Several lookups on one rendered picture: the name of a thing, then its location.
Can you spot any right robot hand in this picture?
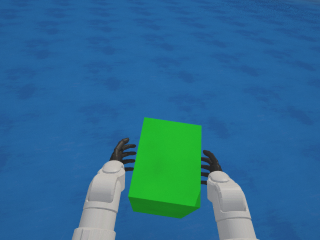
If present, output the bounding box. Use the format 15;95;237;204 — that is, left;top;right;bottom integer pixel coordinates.
200;150;223;185

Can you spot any robot right forearm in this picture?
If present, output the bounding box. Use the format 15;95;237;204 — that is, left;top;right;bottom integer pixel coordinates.
207;171;259;240

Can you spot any carton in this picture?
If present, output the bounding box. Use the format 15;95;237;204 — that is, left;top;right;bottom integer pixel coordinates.
128;117;202;219

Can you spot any robot left forearm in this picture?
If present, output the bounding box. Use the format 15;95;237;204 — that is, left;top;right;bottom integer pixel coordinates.
72;160;125;240

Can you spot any left robot hand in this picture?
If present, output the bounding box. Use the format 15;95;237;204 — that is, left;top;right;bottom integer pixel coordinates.
109;137;137;172

